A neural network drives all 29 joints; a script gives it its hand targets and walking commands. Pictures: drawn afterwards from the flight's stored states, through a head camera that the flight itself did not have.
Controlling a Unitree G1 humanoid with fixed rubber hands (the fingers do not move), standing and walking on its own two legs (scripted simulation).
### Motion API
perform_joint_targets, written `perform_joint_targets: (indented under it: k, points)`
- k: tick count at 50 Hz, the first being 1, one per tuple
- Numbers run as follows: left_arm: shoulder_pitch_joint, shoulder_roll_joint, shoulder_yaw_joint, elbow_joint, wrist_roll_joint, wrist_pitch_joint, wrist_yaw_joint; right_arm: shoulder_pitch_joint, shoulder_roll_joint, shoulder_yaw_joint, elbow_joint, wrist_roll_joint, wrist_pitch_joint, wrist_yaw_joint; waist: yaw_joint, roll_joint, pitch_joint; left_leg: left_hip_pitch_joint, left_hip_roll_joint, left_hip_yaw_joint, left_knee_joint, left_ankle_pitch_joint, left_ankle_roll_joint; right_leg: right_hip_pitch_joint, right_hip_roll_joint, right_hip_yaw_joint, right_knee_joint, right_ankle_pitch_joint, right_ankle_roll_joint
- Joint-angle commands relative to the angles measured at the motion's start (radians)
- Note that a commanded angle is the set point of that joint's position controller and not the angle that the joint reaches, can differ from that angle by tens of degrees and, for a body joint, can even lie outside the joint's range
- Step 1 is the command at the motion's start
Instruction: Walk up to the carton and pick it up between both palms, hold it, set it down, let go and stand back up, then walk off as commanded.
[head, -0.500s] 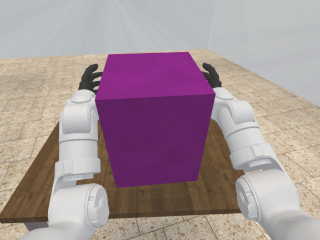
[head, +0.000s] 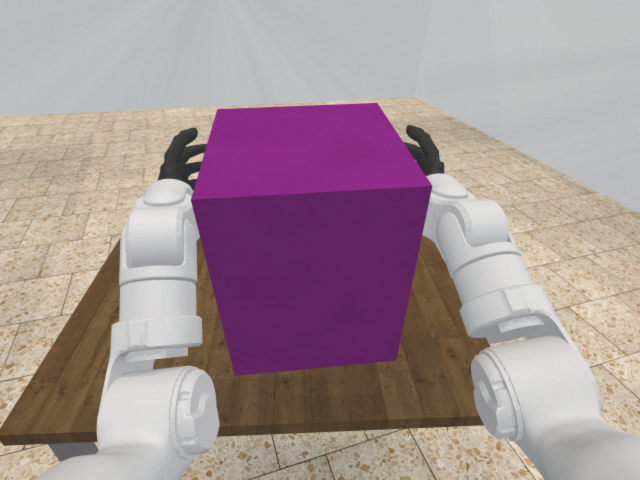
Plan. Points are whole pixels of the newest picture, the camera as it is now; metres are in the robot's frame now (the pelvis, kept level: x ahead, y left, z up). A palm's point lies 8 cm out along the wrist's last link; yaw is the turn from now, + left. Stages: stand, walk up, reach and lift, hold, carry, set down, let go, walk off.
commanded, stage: hold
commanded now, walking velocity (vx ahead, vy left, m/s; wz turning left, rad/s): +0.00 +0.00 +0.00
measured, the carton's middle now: (307, 236) +0.35 +0.00 +0.21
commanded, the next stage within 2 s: none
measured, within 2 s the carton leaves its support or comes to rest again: neither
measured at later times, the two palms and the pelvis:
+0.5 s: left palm (178, 191) +0.36 +0.15 +0.26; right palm (427, 187) +0.37 -0.14 +0.27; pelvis +0.00 +0.00 +0.00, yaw +0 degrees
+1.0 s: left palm (177, 187) +0.37 +0.15 +0.27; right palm (427, 183) +0.37 -0.14 +0.27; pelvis +0.00 +0.00 +0.00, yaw +0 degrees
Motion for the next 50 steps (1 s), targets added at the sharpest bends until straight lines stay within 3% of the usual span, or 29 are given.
perform_joint_targets:
  k: [1,2,5,10,11,14,15,17,23,26,27,31,32,33,34,38,41,43,46,47,50]
  points:
    - [-0.772,-0.578,-0.444,-0.125,-0.185,-0.093,-0.141,-0.752,0.666,0.254,-0.310,0.140,-0.041,0.106,-0.009,0.067,-0.362,0.145,-0.046,0.030,-0.016,0.159,-0.034,0.014,0.062,-0.036,-0.015,0.147,0.045]
    - [-0.763,-0.587,-0.448,-0.131,-0.184,-0.093,-0.140,-0.729,0.661,0.246,-0.303,0.125,-0.042,0.106,-0.021,0.068,-0.337,0.134,-0.042,0.029,-0.018,0.152,-0.035,0.003,0.059,-0.040,-0.017,0.149,0.046]
    - [-0.741,-0.577,-0.420,-0.098,-0.167,-0.086,-0.147,-0.745,0.670,0.259,-0.302,0.135,-0.042,0.109,-0.003,0.058,-0.314,0.130,-0.044,0.030,-0.025,0.155,-0.028,0.016,0.060,-0.037,-0.022,0.149,0.043]
    - [-0.753,-0.581,-0.432,-0.145,-0.177,-0.092,-0.145,-0.743,0.678,0.273,-0.329,0.151,-0.044,0.102,-0.006,0.057,-0.367,0.148,-0.048,0.028,-0.002,0.214,-0.033,0.050,0.061,-0.038,-0.007,0.219,0.048]
    - [-0.732,-0.580,-0.424,-0.134,-0.171,-0.090,-0.147,-0.727,0.679,0.272,-0.329,0.151,-0.037,0.098,-0.006,0.042,-0.358,0.152,-0.046,0.029,-0.010,0.209,-0.030,0.043,0.061,-0.033,-0.015,0.210,0.051]
    - [-0.741,-0.591,-0.445,-0.153,-0.184,-0.088,-0.150,-0.743,0.681,0.267,-0.349,0.154,-0.045,0.097,-0.015,0.070,-0.365,0.147,-0.049,0.031,-0.007,0.201,-0.038,0.035,0.061,-0.039,-0.010,0.208,0.048]
    - [-0.745,-0.567,-0.422,-0.145,-0.170,-0.087,-0.147,-0.735,0.677,0.264,-0.332,0.153,-0.037,0.097,-0.003,0.050,-0.342,0.147,-0.051,0.034,-0.010,0.193,-0.032,0.038,0.061,-0.031,-0.017,0.192,0.050]
    - [-0.730,-0.563,-0.426,-0.157,-0.172,-0.085,-0.153,-0.709,0.672,0.265,-0.330,0.150,-0.034,0.094,-0.016,0.055,-0.351,0.134,-0.054,0.032,-0.007,0.188,-0.030,0.059,0.056,-0.030,-0.010,0.224,0.053]
    - [-0.727,-0.543,-0.399,-0.131,-0.154,-0.075,-0.163,-0.723,0.687,0.286,-0.341,0.154,-0.029,0.089,0.001,0.029,-0.323,0.126,-0.057,0.036,-0.019,0.173,-0.021,0.061,0.056,-0.034,-0.011,0.219,0.060]
    - [-0.735,-0.586,-0.469,-0.180,-0.193,-0.083,-0.159,-0.739,0.678,0.278,-0.397,0.160,-0.041,0.086,-0.028,0.062,-0.385,0.153,-0.050,0.030,0.005,0.240,-0.038,0.063,0.062,-0.035,-0.001,0.261,0.051]
    - [-0.710,-0.587,-0.457,-0.163,-0.183,-0.078,-0.156,-0.740,0.663,0.278,-0.392,0.160,-0.038,0.084,-0.013,0.074,-0.364,0.153,-0.052,0.032,0.005,0.240,-0.038,0.049,0.062,-0.034,-0.005,0.260,0.052]
    - [-0.682,-0.573,-0.402,-0.119,-0.142,-0.070,-0.159,-0.712,0.662,0.271,-0.344,0.138,-0.031,0.097,0.010,0.048,-0.296,0.124,-0.047,0.033,-0.024,0.157,-0.026,0.025,0.062,-0.037,-0.022,0.150,0.049]
    - [-0.723,-0.563,-0.423,-0.135,-0.161,-0.078,-0.164,-0.703,0.661,0.255,-0.332,0.127,-0.028,0.097,-0.016,0.035,-0.301,0.108,-0.044,0.031,-0.031,0.139,-0.024,0.036,0.058,-0.032,-0.021,0.157,0.048]
    - [-0.742,-0.575,-0.425,-0.135,-0.165,-0.080,-0.163,-0.717,0.662,0.239,-0.310,0.125,-0.032,0.099,-0.015,0.058,-0.305,0.110,-0.043,0.033,-0.032,0.123,-0.029,0.011,0.059,-0.039,-0.018,0.128,0.046]
    - [-0.756,-0.568,-0.414,-0.125,-0.158,-0.083,-0.160,-0.740,0.671,0.257,-0.319,0.127,-0.033,0.102,-0.001,0.039,-0.306,0.108,-0.042,0.035,-0.035,0.121,-0.020,0.017,0.057,-0.036,-0.022,0.125,0.048]
    - [-0.814,-0.591,-0.449,-0.109,-0.190,-0.096,-0.150,-0.761,0.668,0.215,-0.270,0.112,-0.042,0.114,-0.022,0.077,-0.339,0.117,-0.038,0.028,-0.039,0.071,-0.030,-0.013,0.055,-0.034,-0.022,0.061,0.034]
    - [-0.789,-0.589,-0.440,-0.118,-0.186,-0.101,-0.137,-0.790,0.683,0.257,-0.318,0.136,-0.052,0.114,0.008,0.074,-0.393,0.126,-0.045,0.033,-0.017,0.146,-0.027,0.020,0.054,-0.026,-0.010,0.149,0.042]
    - [-0.764,-0.580,-0.422,-0.093,-0.180,-0.103,-0.136,-0.768,0.682,0.257,-0.295,0.140,-0.047,0.113,0.011,0.061,-0.371,0.131,-0.047,0.031,-0.023,0.143,-0.023,0.015,0.057,-0.029,-0.018,0.146,0.046]
    - [-0.716,-0.569,-0.388,-0.049,-0.159,-0.091,-0.152,-0.742,0.665,0.241,-0.278,0.123,-0.043,0.106,0.003,0.028,-0.321,0.113,-0.045,0.033,-0.035,0.122,-0.019,0.029,0.055,-0.026,-0.030,0.141,0.047]
    - [-0.729,-0.585,-0.422,-0.092,-0.182,-0.093,-0.153,-0.736,0.677,0.245,-0.296,0.131,-0.044,0.102,-0.007,0.033,-0.345,0.122,-0.047,0.034,-0.026,0.167,-0.027,0.041,0.056,-0.025,-0.022,0.190,0.048]
    - [-0.766,-0.573,-0.414,-0.092,-0.176,-0.096,-0.151,-0.771,0.684,0.248,-0.304,0.139,-0.043,0.102,-0.003,0.041,-0.346,0.118,-0.050,0.035,-0.020,0.157,-0.023,0.036,0.054,-0.028,-0.019,0.176,0.048]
